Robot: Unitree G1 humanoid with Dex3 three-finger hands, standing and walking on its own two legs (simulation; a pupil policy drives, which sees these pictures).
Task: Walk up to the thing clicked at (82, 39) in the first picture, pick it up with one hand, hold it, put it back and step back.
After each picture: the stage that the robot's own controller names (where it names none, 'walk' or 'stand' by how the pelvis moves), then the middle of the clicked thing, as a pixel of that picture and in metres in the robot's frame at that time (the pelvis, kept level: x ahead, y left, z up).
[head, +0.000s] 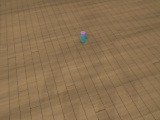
stand; (83, 36) +1.49 +0.04 -0.72
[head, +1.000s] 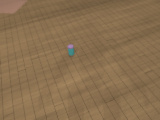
walk; (71, 50) +1.35 +0.28 -0.71
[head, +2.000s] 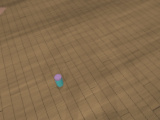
walk; (59, 80) +0.84 +0.33 -0.72
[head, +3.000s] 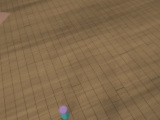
walk; (64, 112) +0.52 +0.24 -0.71
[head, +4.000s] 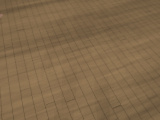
stand; out of the picture +0.39 +0.21 -0.70
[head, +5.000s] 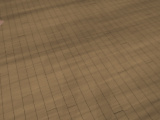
stand; out of the picture +0.37 +0.20 -0.72
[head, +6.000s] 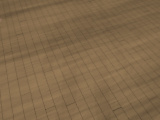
stand; out of the picture +0.37 +0.21 -0.72
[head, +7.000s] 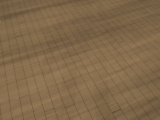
stand; out of the picture +0.36 +0.22 -0.73
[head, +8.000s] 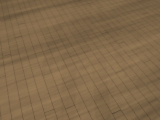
stand; out of the picture +0.35 +0.22 -0.73
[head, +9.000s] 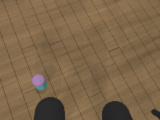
go down; (39, 82) +0.41 +0.23 -0.46
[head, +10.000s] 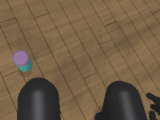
go down; (23, 61) +0.43 +0.28 -0.32
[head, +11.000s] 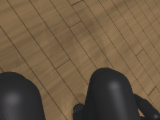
close in; out of the picture +0.39 +0.31 -0.24
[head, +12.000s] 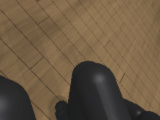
close; out of the picture +0.38 +0.32 -0.21
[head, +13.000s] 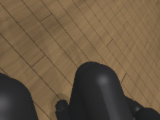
lift; out of the picture +0.37 +0.32 -0.21
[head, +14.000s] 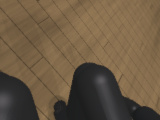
lift; out of the picture +0.36 +0.31 -0.22
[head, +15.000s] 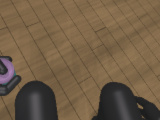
lift; (3, 76) +0.32 +0.27 -0.07
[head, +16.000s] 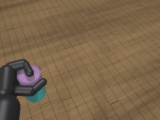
hold; (32, 84) +0.33 +0.18 +0.05
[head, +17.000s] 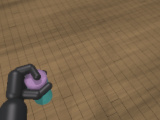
hold; (39, 87) +0.33 +0.17 +0.02
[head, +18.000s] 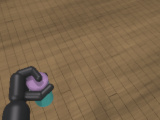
crouch; (41, 90) +0.33 +0.16 -0.01
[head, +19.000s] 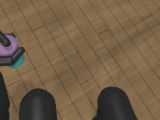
crouch; (10, 52) +0.43 +0.24 -0.09
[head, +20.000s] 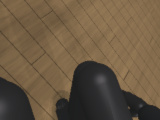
lower; out of the picture +0.38 +0.35 -0.22
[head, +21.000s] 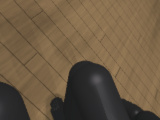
lower; out of the picture +0.40 +0.33 -0.22
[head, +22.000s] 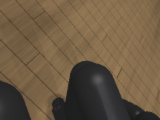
lower; out of the picture +0.39 +0.33 -0.22
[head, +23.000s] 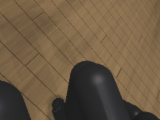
lower; out of the picture +0.39 +0.34 -0.22
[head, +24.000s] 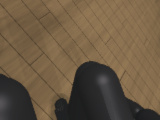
loosen; out of the picture +0.38 +0.33 -0.22
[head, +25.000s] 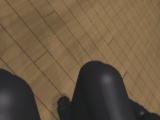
rise; out of the picture +0.38 +0.32 -0.22
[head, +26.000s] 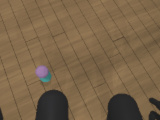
walk; (43, 74) +0.44 +0.25 -0.43
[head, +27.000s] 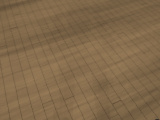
stand; out of the picture +0.38 +0.20 -0.66
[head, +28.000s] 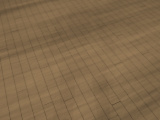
stand; out of the picture +0.39 +0.21 -0.67
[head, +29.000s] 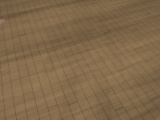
stand; out of the picture +0.39 +0.19 -0.71
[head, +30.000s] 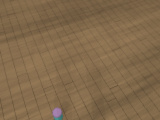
walk; (57, 114) +0.43 +0.17 -0.70
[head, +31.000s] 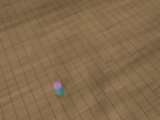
walk; (58, 88) +0.60 +0.24 -0.69
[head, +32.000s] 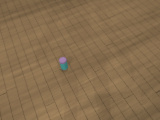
walk; (63, 63) +0.88 +0.24 -0.70
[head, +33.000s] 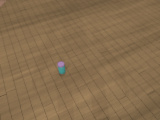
stand; (61, 67) +1.00 +0.24 -0.71
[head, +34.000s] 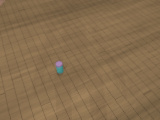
stand; (59, 67) +1.01 +0.26 -0.72
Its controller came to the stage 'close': yes
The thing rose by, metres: 0.70
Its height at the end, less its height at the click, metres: +0.00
